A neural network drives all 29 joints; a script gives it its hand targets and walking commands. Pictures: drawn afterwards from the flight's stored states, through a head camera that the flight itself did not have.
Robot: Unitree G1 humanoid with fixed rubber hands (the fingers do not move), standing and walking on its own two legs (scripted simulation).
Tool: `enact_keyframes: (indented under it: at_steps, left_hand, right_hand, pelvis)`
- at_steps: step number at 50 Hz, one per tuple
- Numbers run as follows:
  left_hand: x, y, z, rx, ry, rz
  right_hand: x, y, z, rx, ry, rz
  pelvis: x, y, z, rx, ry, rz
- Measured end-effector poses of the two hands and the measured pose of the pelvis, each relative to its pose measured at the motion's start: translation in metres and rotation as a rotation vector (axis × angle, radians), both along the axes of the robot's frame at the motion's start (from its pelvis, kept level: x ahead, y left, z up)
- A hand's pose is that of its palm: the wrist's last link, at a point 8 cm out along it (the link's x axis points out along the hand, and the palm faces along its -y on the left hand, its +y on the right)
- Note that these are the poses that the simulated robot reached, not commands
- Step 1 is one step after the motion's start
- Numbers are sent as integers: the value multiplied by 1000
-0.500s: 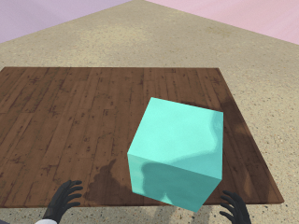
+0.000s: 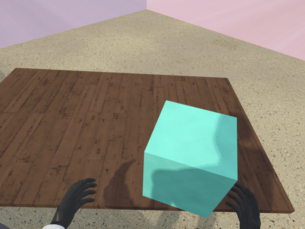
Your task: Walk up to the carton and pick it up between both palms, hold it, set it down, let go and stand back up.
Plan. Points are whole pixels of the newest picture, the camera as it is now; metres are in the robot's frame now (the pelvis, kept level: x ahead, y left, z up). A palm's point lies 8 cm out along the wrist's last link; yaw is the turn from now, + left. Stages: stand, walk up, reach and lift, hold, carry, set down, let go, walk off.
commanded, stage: reach and lift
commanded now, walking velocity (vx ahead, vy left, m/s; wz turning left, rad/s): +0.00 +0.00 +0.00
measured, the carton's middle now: (186, 159) +0.34 -0.07 -0.02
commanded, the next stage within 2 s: none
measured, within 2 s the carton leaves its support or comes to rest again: neither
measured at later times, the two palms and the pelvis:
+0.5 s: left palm (79, 172) +0.25 +0.21 +0.05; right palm (254, 193) +0.22 -0.22 +0.04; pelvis +0.02 -0.02 +0.01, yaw +1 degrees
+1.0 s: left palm (83, 135) +0.32 +0.21 +0.10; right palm (256, 168) +0.26 -0.22 +0.08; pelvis +0.00 -0.01 +0.01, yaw -1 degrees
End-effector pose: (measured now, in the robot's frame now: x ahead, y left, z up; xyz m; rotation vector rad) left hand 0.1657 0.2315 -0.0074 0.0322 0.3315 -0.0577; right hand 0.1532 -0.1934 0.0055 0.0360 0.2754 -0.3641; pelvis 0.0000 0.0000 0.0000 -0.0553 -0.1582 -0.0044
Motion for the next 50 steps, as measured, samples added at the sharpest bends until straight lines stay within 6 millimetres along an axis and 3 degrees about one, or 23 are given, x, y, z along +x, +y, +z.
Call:
enact_keyframes:
  at_steps: [8,18,23,30,36,42,50]
  left_hand:
    - [6,3,7,8,0,20]
    - [58,-14,38,4,-49,-12]
    - [77,-18,50,3,-58,-1]
    - [88,-21,53,3,-24,10]
    - [104,-27,56,3,-16,-4]
    - [129,-32,77,-7,-69,-40]
    - [154,-21,105,11,-73,-25]
  right_hand:
    - [21,2,2,6,32,26]
    - [61,-15,25,8,-4,26]
    - [64,-22,31,13,11,27]
    - [60,-31,33,-4,55,27]
    - [74,-29,51,-4,-8,47]
    - [95,-20,73,9,-72,68]
    - [102,-23,78,31,-23,40]
  pelvis:
    - [-2,-2,0,6,6,19]
    - [7,-11,2,19,24,22]
    - [14,-17,5,22,31,20]
    - [17,-24,7,27,55,15]
    - [13,-24,7,31,91,6]
    - [7,-22,8,35,110,-5]
    - [-1,-13,9,33,93,-18]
